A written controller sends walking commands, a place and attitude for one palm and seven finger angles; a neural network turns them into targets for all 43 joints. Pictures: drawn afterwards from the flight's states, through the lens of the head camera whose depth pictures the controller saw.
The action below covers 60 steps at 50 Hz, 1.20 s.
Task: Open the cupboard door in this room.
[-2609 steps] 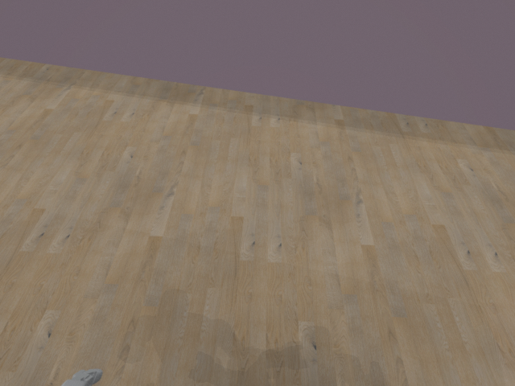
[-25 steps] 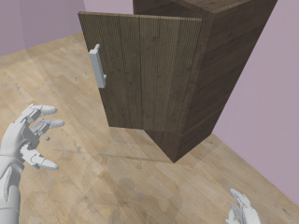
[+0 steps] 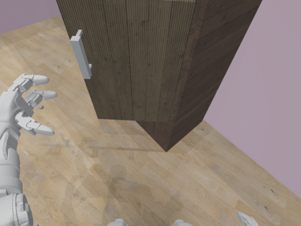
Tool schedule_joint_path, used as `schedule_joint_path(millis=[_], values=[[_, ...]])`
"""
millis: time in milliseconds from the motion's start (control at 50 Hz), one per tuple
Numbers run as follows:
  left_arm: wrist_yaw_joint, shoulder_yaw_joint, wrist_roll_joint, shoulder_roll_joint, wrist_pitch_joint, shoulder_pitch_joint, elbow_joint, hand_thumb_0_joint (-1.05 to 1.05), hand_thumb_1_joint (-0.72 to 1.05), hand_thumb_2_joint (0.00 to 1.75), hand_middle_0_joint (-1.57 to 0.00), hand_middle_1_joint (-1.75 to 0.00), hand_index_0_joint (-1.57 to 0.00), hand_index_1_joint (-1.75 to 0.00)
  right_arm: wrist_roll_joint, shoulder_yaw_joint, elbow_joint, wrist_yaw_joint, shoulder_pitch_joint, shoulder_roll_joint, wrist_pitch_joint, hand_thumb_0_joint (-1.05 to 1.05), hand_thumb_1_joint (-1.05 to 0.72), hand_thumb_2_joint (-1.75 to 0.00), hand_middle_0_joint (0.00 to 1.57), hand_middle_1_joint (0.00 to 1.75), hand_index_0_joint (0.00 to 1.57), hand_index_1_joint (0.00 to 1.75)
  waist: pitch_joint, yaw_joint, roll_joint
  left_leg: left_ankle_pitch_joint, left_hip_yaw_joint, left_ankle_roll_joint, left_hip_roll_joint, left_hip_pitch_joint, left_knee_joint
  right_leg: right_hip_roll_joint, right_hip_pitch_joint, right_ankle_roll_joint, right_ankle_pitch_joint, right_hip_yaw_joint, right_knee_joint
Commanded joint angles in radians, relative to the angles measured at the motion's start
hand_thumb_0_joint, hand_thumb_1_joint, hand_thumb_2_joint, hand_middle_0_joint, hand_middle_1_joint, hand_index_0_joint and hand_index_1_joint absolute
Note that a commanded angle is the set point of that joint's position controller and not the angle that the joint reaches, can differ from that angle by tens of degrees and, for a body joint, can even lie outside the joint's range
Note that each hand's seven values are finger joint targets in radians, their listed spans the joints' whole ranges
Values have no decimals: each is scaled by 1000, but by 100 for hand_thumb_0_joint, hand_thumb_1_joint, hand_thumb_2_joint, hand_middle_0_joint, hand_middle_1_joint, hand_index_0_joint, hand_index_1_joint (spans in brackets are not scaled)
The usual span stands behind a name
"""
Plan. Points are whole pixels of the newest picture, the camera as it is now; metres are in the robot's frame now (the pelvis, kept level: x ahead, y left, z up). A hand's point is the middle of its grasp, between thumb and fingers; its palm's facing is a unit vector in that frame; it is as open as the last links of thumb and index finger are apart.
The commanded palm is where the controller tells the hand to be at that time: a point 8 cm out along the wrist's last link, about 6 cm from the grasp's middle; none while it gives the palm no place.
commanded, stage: move the hooked fingers beside the handle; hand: left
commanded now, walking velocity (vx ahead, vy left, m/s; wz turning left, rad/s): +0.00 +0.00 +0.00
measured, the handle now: (83, 55) +0.61 +0.23 +0.08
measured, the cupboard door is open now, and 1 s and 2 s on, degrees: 46 46 46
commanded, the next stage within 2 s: slide the fingers in behind the handle in 1.86 s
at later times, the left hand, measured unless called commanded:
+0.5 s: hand (48, 83) +0.46 +0.29 +0.10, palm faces -0.03 -1.00 +0.01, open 14.0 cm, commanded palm +0.45 +0.34 +0.09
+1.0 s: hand (55, 64) +0.54 +0.30 +0.10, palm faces -0.03 -1.00 +0.01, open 14.0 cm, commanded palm +0.55 +0.34 +0.09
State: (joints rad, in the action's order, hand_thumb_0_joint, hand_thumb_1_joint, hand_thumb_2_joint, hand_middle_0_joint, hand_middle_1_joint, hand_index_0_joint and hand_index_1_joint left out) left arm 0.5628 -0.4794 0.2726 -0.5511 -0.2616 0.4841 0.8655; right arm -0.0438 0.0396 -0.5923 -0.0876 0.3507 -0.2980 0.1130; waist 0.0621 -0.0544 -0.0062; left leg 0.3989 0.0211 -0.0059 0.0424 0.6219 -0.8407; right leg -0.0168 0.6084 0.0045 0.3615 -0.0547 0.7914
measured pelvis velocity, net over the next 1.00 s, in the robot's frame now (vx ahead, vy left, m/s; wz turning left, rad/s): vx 0.00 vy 0.02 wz -0.04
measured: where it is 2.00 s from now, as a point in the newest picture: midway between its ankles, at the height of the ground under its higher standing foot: outside the picture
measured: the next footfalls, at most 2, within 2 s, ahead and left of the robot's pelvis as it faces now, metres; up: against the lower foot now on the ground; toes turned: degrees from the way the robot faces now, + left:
none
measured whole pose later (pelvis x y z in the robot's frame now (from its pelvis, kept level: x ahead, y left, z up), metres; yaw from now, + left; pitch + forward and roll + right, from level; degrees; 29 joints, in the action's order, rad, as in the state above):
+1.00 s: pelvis +0.00 +0.02 -0.02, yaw -2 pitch +23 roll -5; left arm 0.55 -0.53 0.05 -0.92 -0.25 1.12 1.35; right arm 0.00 0.09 -0.59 -0.06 0.43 -0.30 -0.08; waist 0.06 -0.23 -0.01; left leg 0.45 0.00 -0.03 0.07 0.96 -1.00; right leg 0.01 0.90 0.03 0.36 -0.06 0.86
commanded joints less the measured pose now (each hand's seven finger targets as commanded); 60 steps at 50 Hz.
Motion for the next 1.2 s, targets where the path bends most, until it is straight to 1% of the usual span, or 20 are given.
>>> schedule_joint_path(millis=[0, 60, 100, 160, 260, 360, 420, 480, 540, 600, 700, 780, 800, 880, 920, 960, 1040, 1080, 1140, 1180], values=[[16, -71, 18, -337, -84, 394, -180, 0, -50, 30, -30, -120, -30, -120, 3, -67, 109, -7, 45, -164, 25, 0, -90, -90, 20, 30, 20, 30, 350, 6, -85, -292, -31, -18, -36, -165, 101, 49, -139, -34, -271, 26, -66], [16, -62, 7, -337, -86, 429, -151, 0, -50, 30, -30, -120, -30, -120, 6, -69, 94, -2, 62, -164, 10, 0, -90, -90, 20, 30, 20, 30, 370, -1, -125, -316, -35, -15, -33, -182, 96, 48, -113, -33, -280, 21, -61], [14, -83, 7, -370, -81, 449, -95, 0, -50, 30, -30, -120, -30, -120, 7, -67, 91, -1, 72, -170, -3, 0, -90, -90, 20, 30, 20, 30, 342, -5, -69, -292, -33, -20, -33, -135, 91, 50, -118, -31, -270, 23, -61], [10, -42, -23, -356, -82, 538, -49, 0, -50, 30, -30, -120, -30, -120, 8, -65, 82, 0, 85, -170, -19, 0, -90, -90, 20, 30, 20, 30, 326, -28, -108, -266, -37, -18, -29, -139, 91, 49, -57, -29, -235, 17, -59], [5, -62, -51, -419, -104, 643, 38, 0, -50, 30, -30, -120, -30, -120, 14, -64, 67, 2, 116, -179, -45, 0, -90, -90, 20, 30, 20, 30, 364, -51, -94, -270, -40, -20, -25, -116, 61, 53, -39, -26, -235, 23, -40], [16, -102, -75, -503, -108, 682, 104, 0, -50, 30, -30, -120, -30, -120, 21, -61, 66, 7, 142, -189, -74, 0, -90, -90, 20, 30, 20, 30, 416, -46, -129, -318, -46, -17, -21, -110, 34, 56, -25, -28, -260, 22, -13], [21, -76, -80, -485, -103, 724, 116, 0, -50, 30, -30, -120, -30, -120, 22, -62, 63, 11, 160, -189, -90, 0, -90, -90, 20, 30, 20, 30, 435, -64, -147, -356, -54, -14, -13, -149, 22, 62, 26, -26, -261, 14, -7], [18, -85, -95, -529, -88, 780, 161, 0, -50, 30, -30, -120, -30, -120, 23, -58, 58, 10, 173, -198, -105, 0, -90, -90, 20, 30, 20, 30, 392, -84, -122, -299, -53, -22, -13, -81, 14, 60, 37, -23, -232, 18, -12], [17, -98, -107, -561, -95, 817, 154, 0, -50, 30, -30, -120, -30, -120, 28, -58, 53, 9, 193, -199, -119, 0, -90, -90, 20, 30, 20, 30, 459, -86, -160, -359, -60, -17, -11, -123, -3, 64, 45, -24, -261, 17, 2], [19, -97, -108, -564, -97, 835, 165, 0, -50, 30, -30, -120, -30, -120, 32, -56, 49, 13, 210, -200, -134, 0, -90, -90, 20, 30, 20, 30, 467, -95, -179, -418, -68, -13, -5, -151, -15, 71, 78, -28, -276, 8, 10], [17, -89, -136, -599, -72, 894, 223, 0, -50, 30, -30, -120, -30, -120, 35, -47, 44, 11, 230, -205, -154, 0, -90, -90, 20, 30, 20, 30, 440, -118, -199, -377, -73, -15, -3, -116, -23, 73, 118, -26, -239, 5, 7], [5, -89, -159, -624, -70, 930, 217, 0, -50, 30, -30, -120, -30, -120, 40, -45, 39, 15, 253, -208, -168, 0, -90, -90, 20, 30, 20, 30, 485, -126, -227, -435, -87, -9, 5, -160, -36, 74, 143, -24, -248, 0, 9], [6, -70, -154, -600, -70, 968, 214, 0, -50, 30, -30, -120, -30, -120, 42, -43, 36, 15, 258, -206, -170, 0, -90, -90, 20, 30, 20, 30, 478, -143, -234, -461, -92, -6, 8, -171, -39, 77, 164, -26, -253, -6, 13], [-11, -73, -187, -651, -46, 1014, 265, 0, -50, 30, -30, -120, -30, -120, 43, -33, 31, 14, 274, -212, -180, 0, -90, -90, 20, 30, 20, 30, 457, -159, -238, -417, -94, -12, 10, -133, -48, 76, 183, -21, -228, -4, 7], [-15, -90, -196, -694, -48, 1050, 257, 0, -50, 30, -30, -120, -30, -120, 45, -27, 33, 12, 283, -214, -184, 0, -90, -90, 20, 30, 20, 30, 495, -164, -254, -458, -98, -8, 13, -146, -58, 79, 180, -21, -250, -6, 17], [-18, -75, -210, -697, -38, 1063, 297, 0, -50, 30, -30, -120, -30, -120, 46, -20, 34, 12, 285, -211, -188, 0, -90, -90, 20, 30, 20, 30, 463, -181, -239, -418, -88, -18, 13, -95, -69, 78, 179, -16, -242, -2, 12], [-18, -93, -232, -757, -39, 1098, 293, 0, -50, 30, -30, -120, -30, -120, 51, -12, 38, 11, 304, -212, -197, 0, -90, -90, 20, 30, 20, 30, 526, -185, -297, -482, -87, -17, 14, -109, -95, 80, 171, -17, -291, -1, 29], [-10, -99, -231, -762, -29, 1059, 316, 0, -50, 30, -30, -120, -30, -120, 50, -11, 43, 16, 309, -213, -203, 0, -90, -90, 20, 30, 20, 30, 517, -184, -267, -487, -89, -17, 17, -97, -97, 84, 170, -15, -294, -7, 31], [6, -130, -222, -775, -24, 1008, 266, 0, -50, 30, -30, -120, -30, -120, 52, -19, 51, 25, 324, -212, -214, 0, -90, -90, 20, 30, 20, 30, 586, -156, -312, -601, -95, -7, 20, -160, -100, 87, 162, -17, -343, -16, 43], [14, -144, -213, -771, -15, 980, 248, 0, -50, 30, -30, -120, -30, -120, 53, -26, 52, 34, 331, -213, -221, 0, -90, -90, 20, 30, 20, 30, 581, -151, -298, -629, -97, -6, 23, -170, -100, 92, 160, -15, -356, -19, 38]])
